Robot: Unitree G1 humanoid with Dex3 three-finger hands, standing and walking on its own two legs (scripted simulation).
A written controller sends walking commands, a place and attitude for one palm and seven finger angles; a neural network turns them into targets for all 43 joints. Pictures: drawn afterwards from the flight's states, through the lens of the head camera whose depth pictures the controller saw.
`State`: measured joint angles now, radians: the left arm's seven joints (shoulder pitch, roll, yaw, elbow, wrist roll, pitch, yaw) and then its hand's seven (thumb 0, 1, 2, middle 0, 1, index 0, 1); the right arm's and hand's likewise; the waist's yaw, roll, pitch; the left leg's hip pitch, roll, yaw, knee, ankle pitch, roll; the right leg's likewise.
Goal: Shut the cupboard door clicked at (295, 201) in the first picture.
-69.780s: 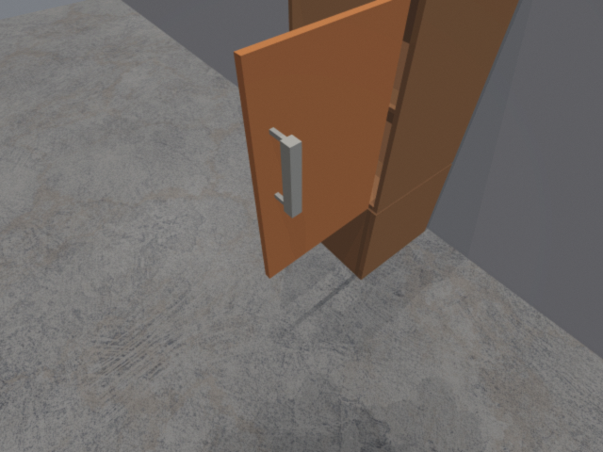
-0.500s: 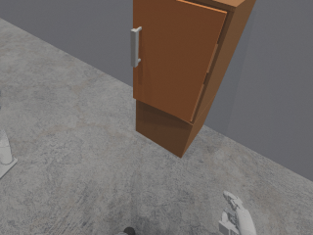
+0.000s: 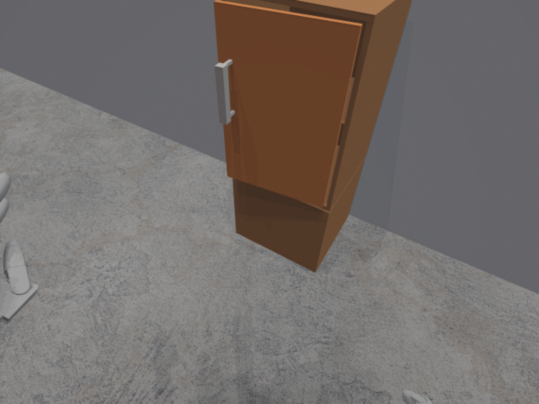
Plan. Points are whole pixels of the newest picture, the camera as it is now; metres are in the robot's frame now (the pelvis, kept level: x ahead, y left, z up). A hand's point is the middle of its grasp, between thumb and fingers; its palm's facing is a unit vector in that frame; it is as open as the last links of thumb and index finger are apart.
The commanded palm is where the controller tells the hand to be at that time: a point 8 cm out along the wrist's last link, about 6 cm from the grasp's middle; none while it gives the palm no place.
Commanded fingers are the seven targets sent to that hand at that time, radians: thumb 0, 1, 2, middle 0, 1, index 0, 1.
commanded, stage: stop stepping back and stand still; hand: left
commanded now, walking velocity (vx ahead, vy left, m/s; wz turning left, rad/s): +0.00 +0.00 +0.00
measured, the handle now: (227, 92) +0.94 +0.16 +0.02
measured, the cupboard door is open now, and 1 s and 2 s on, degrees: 7 7 7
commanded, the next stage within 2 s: let the arm hang, fingers relaxed in 0.02 s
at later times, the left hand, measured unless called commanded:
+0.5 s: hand out of the picture +0.04 +0.20 -0.17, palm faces +0.13 -0.97 -0.19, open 6.9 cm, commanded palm none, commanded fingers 0.00 0.90 0.90 -0.20 -0.30 -0.20 -0.30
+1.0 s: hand out of the picture -0.02 +0.21 -0.17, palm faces +0.06 -0.98 -0.18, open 7.4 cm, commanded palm none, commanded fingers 0.00 0.90 0.90 -0.20 -0.30 -0.20 -0.30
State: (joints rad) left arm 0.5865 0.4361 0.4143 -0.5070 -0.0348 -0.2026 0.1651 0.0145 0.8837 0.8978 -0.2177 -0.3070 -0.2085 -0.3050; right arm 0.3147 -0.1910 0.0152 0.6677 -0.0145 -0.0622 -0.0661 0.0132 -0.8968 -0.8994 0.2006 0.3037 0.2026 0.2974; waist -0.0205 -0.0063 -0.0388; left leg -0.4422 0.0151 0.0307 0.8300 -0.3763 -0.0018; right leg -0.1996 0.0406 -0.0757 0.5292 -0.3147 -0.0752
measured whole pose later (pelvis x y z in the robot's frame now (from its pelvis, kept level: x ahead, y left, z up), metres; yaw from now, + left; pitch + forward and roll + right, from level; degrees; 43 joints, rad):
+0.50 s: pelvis +0.02 +0.02 +0.00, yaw +4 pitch -2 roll -1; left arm 0.29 0.19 0.03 0.95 0.01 0.02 0.03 -0.04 1.01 0.90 -0.21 -0.31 -0.20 -0.30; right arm 0.22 -0.16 0.02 0.96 -0.02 0.03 -0.02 0.01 -0.90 -0.90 0.20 0.30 0.20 0.30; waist 0.01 -0.03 0.05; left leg -0.31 0.03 -0.01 0.54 -0.19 -0.01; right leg -0.15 0.03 -0.08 0.49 -0.32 -0.03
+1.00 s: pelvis +0.02 +0.04 +0.01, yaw +2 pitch -3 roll +0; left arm 0.33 0.15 0.01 1.15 0.02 0.00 0.03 0.00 0.91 0.90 -0.20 -0.30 -0.19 -0.30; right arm 0.31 -0.14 0.00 1.13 -0.01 0.02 -0.04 0.00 -0.90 -0.90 0.20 0.30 0.20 0.30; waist 0.00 0.00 0.03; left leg -0.22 -0.01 0.05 0.40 -0.14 0.03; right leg -0.09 -0.01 -0.02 0.41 -0.27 0.01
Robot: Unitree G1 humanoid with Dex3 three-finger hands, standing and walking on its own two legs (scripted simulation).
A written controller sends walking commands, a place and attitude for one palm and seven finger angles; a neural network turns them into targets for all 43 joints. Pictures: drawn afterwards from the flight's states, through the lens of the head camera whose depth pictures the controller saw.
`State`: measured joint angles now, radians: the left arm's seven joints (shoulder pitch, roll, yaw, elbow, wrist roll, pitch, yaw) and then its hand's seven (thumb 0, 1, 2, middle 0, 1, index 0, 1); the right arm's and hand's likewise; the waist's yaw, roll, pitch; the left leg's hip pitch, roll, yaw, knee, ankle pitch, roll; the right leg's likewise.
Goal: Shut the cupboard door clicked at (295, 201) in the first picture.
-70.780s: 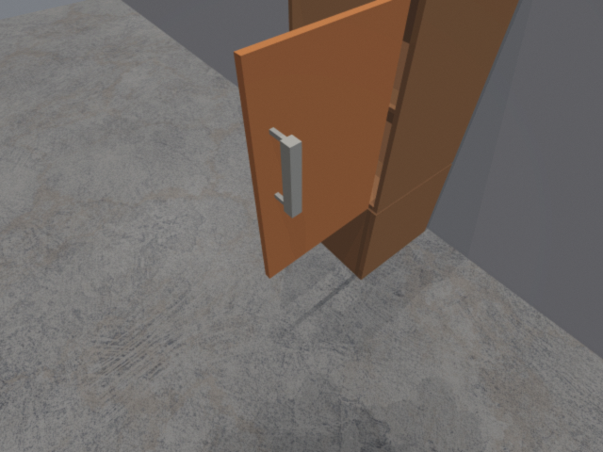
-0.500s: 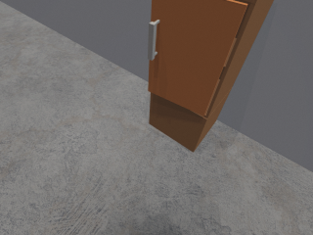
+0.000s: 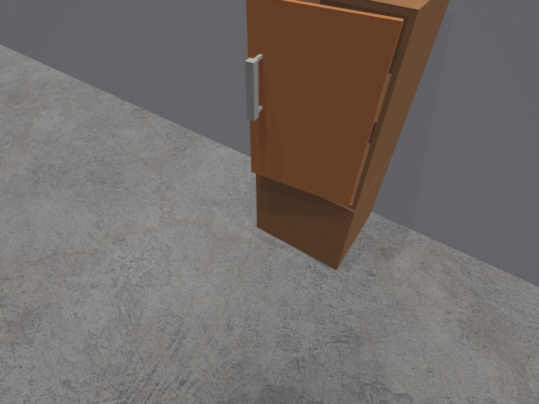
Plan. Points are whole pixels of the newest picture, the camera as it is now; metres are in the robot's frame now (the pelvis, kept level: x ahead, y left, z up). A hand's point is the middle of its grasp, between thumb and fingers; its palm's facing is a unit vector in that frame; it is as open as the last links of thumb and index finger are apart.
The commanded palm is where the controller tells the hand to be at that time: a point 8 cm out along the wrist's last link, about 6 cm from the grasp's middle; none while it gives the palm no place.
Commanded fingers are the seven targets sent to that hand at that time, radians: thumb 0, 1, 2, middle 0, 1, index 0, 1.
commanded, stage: let the arm hang, fingers relaxed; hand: left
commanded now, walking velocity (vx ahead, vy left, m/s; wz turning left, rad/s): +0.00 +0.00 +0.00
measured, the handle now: (255, 87) +0.93 +0.09 +0.02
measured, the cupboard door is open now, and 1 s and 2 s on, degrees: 7 7 7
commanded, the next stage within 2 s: look to check the result in 0.22 s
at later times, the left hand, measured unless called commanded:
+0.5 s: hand out of the picture -0.02 +0.17 -0.18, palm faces +0.03 -0.98 -0.20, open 7.4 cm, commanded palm none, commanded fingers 0.00 0.90 0.90 -0.20 -0.30 -0.20 -0.30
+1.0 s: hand out of the picture +0.02 +0.18 -0.17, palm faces +0.02 -0.97 -0.23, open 7.4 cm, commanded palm none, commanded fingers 0.00 0.90 0.90 -0.20 -0.30 -0.20 -0.30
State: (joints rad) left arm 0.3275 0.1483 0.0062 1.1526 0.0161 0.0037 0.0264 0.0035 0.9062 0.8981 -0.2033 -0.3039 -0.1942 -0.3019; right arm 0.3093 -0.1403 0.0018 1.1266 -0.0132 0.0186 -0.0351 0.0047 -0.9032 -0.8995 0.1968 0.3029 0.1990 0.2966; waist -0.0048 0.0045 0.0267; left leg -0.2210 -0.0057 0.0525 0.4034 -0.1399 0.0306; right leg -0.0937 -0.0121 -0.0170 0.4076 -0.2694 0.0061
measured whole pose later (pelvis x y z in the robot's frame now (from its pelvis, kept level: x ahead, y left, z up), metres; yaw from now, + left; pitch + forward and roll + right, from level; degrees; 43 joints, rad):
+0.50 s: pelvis +0.00 +0.00 +0.00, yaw +0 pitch -3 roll +0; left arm 0.32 0.16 0.01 1.15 0.02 0.00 0.03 0.00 0.91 0.90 -0.20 -0.30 -0.19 -0.30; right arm 0.29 -0.17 -0.01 1.12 -0.01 0.01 -0.04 0.00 -0.90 -0.90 0.20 0.30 0.20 0.30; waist 0.00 0.01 0.04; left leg -0.22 0.00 0.05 0.41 -0.15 0.02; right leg -0.09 0.00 -0.02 0.40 -0.27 0.00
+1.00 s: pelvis +0.01 -0.01 +0.00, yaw +0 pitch -3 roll +0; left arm 0.24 0.20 0.01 1.14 0.02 -0.01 0.02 0.00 0.90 0.90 -0.20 -0.30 -0.20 -0.30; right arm 0.22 -0.21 0.00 1.12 -0.01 0.01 -0.03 0.00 -0.90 -0.90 0.20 0.30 0.20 0.30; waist -0.01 0.01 0.05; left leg -0.20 0.01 0.04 0.39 -0.15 0.01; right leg -0.05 0.01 -0.03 0.36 -0.27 -0.01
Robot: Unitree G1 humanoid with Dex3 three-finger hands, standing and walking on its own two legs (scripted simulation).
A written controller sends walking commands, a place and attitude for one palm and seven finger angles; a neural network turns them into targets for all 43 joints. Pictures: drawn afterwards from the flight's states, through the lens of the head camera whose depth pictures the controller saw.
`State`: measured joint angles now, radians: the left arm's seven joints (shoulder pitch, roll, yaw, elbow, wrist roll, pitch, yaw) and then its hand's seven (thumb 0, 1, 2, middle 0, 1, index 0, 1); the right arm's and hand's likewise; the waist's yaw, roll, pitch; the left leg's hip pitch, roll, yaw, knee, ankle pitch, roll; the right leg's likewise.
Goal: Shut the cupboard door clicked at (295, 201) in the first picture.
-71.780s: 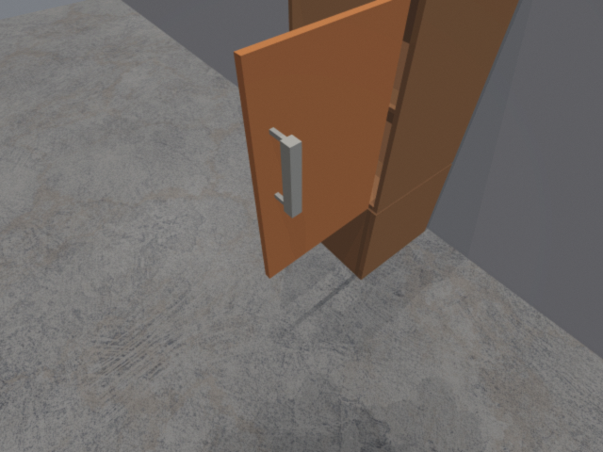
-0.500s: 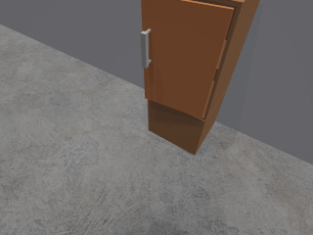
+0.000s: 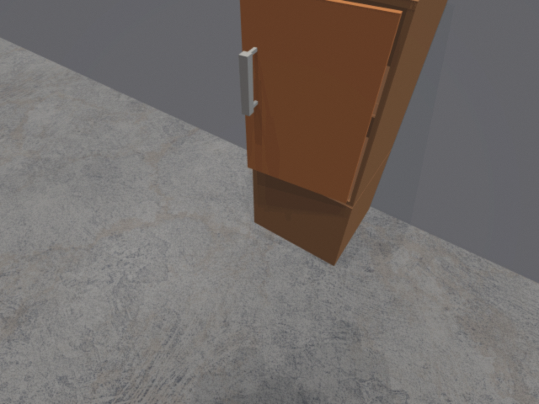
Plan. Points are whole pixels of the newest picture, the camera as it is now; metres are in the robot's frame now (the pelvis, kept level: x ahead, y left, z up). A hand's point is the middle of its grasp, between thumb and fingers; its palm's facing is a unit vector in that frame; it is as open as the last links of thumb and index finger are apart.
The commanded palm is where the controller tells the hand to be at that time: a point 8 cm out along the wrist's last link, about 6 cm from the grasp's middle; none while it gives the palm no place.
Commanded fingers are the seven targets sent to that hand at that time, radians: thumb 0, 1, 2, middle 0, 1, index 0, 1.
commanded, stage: walk to a spot facing it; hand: left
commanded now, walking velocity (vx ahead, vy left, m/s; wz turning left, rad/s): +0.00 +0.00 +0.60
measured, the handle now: (250, 82) +0.92 +0.10 +0.01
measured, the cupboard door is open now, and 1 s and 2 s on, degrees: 7 7 7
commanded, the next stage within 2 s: turn to face it in 1.94 s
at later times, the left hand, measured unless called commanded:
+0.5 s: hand out of the picture +0.02 +0.23 -0.18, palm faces +0.26 -0.93 -0.25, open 7.4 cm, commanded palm none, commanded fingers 0.00 0.90 0.90 -0.20 -0.30 -0.20 -0.30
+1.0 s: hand out of the picture -0.08 +0.16 -0.17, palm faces +0.59 -0.76 -0.28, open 7.4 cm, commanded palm none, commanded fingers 0.00 0.90 0.90 -0.20 -0.30 -0.20 -0.30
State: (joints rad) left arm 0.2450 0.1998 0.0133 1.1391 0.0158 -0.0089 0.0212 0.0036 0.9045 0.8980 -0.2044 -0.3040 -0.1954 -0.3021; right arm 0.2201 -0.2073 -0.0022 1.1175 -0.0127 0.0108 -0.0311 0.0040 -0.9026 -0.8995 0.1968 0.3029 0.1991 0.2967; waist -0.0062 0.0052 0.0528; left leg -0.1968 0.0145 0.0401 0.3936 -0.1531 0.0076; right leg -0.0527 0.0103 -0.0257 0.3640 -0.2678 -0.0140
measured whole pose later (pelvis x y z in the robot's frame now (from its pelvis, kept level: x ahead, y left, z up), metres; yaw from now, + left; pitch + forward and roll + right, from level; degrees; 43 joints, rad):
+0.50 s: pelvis -0.01 +0.01 -0.01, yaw +15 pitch +1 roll -1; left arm 0.16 0.23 0.08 0.94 0.03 0.04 0.02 0.01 0.91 0.90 -0.20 -0.30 -0.20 -0.30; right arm 0.24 -0.19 -0.04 0.97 -0.03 0.04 -0.01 0.00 -0.90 -0.90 0.20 0.30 0.20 0.30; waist -0.02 0.00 0.10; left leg -0.35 -0.05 -0.04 0.50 -0.16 0.06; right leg -0.43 -0.04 0.00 1.02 -0.42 0.04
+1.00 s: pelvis +0.00 -0.04 -0.01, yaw +37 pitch +0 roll +3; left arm 0.24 0.22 0.06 0.89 0.04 0.01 0.02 0.01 0.90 0.90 -0.21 -0.30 -0.20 -0.30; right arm 0.15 -0.25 -0.07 0.89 -0.02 0.08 0.02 0.01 -0.91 -0.90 0.19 0.30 0.20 0.30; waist 0.00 -0.03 0.13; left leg -0.34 0.01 0.06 0.72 -0.41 -0.03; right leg -0.21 -0.15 -0.18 0.62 -0.39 0.02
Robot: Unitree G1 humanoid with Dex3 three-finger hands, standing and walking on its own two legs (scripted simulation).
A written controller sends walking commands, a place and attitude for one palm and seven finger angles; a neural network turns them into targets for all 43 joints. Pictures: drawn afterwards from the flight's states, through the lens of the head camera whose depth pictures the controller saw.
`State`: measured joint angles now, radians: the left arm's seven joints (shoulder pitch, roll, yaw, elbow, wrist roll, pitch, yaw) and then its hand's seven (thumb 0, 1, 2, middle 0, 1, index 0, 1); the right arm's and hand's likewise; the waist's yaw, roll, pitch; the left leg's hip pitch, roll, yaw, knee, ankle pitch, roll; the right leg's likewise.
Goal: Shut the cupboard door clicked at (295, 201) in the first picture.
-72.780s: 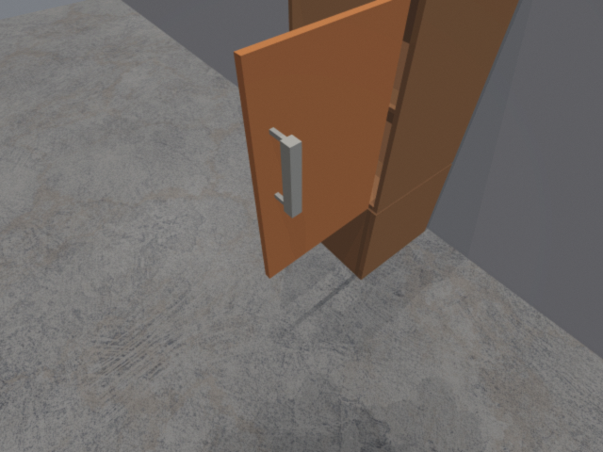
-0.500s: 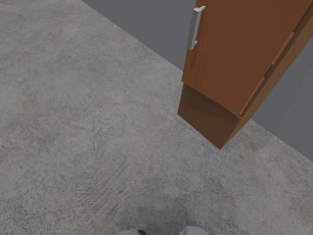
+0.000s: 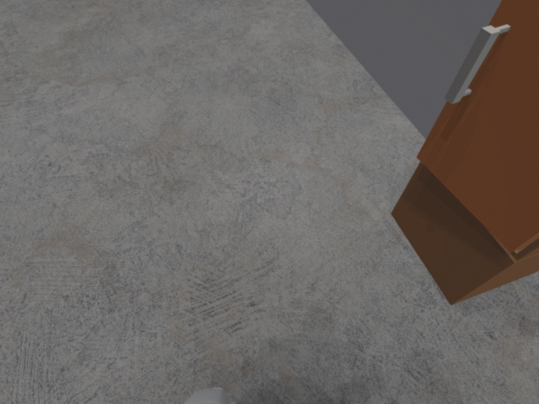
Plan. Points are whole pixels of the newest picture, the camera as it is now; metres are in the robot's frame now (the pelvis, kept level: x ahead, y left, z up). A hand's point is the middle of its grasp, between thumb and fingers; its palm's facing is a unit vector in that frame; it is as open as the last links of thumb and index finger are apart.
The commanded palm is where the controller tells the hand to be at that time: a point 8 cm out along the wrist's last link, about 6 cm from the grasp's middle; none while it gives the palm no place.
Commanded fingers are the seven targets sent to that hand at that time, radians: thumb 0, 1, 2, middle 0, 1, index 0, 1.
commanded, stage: walk to a spot facing it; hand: left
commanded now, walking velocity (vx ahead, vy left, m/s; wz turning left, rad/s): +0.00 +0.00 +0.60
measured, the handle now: (476, 65) +0.82 -0.44 +0.03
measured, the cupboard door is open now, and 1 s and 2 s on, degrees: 7 7 7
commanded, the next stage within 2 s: turn to face it in 0.94 s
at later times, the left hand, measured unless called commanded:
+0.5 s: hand out of the picture +0.02 +0.18 -0.15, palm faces +0.36 -0.90 -0.25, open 7.4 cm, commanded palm none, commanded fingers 0.00 0.90 0.90 -0.20 -0.30 -0.20 -0.30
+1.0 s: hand (86, 338) +0.22 +0.34 -0.14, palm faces +0.55 -0.81 -0.23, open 7.4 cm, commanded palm none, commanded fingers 0.00 0.90 0.90 -0.20 -0.30 -0.20 -0.30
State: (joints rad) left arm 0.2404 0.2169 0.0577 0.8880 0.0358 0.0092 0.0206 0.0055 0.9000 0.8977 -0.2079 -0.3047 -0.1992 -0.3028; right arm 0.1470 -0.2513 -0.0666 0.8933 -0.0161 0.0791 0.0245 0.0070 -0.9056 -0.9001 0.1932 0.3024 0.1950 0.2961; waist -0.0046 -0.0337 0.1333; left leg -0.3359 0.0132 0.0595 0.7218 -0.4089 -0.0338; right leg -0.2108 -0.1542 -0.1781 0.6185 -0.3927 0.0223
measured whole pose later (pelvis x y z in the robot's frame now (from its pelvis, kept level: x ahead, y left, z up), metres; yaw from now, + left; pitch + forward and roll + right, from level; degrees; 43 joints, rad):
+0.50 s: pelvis +0.08 -0.01 +0.01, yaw +20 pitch +1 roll +1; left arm 0.34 0.18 0.06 0.94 0.04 -0.04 0.01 0.01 0.90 0.90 -0.20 -0.30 -0.20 -0.30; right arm 0.18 -0.23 -0.07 0.90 -0.03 0.06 0.05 0.01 -0.90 -0.90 0.19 0.30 0.20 0.30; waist -0.01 0.00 0.06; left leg -0.56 0.05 0.04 1.08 -0.31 -0.01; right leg -0.14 -0.12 -0.24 0.45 -0.32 0.01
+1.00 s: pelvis +0.22 +0.10 +0.01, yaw +34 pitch +0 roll +1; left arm 0.13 0.22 0.08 0.87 0.03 0.00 -0.03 0.01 0.91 0.90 -0.20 -0.30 -0.19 -0.30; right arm 0.30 -0.17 -0.03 0.97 -0.03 -0.03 0.00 0.00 -0.90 -0.90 0.20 0.30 0.20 0.30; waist -0.02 -0.02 0.08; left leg -0.16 -0.04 0.03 0.42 -0.27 0.05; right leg -0.58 -0.14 -0.03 0.87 -0.20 0.07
